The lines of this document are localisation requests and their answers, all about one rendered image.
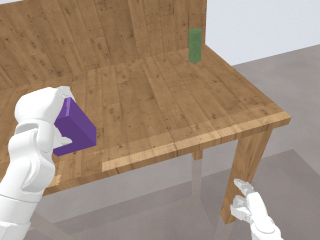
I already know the robot right forearm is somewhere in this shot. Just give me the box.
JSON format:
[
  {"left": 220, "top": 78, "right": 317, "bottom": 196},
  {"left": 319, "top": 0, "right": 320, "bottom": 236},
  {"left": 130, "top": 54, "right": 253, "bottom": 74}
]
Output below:
[{"left": 250, "top": 213, "right": 283, "bottom": 240}]

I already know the robot right hand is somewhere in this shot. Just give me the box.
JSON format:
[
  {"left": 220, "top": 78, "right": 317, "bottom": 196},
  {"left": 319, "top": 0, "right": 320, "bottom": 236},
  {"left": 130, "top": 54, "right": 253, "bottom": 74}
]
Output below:
[{"left": 230, "top": 178, "right": 268, "bottom": 223}]

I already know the table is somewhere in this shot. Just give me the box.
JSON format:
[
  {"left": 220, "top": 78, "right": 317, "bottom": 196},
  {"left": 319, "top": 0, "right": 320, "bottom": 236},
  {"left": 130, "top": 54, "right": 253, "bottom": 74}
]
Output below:
[{"left": 0, "top": 0, "right": 292, "bottom": 225}]

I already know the robot left hand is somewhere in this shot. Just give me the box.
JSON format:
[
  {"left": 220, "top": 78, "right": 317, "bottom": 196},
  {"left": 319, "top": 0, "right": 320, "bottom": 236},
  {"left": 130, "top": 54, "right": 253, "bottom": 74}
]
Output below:
[{"left": 14, "top": 86, "right": 76, "bottom": 149}]

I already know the sponge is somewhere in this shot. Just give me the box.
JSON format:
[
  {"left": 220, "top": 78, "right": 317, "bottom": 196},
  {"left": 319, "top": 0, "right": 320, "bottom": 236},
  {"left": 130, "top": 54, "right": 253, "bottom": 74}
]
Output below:
[{"left": 52, "top": 97, "right": 97, "bottom": 157}]

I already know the robot left forearm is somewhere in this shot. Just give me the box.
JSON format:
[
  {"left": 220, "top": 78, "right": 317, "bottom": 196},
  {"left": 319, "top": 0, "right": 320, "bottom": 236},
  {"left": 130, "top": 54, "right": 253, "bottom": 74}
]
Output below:
[{"left": 0, "top": 119, "right": 55, "bottom": 240}]

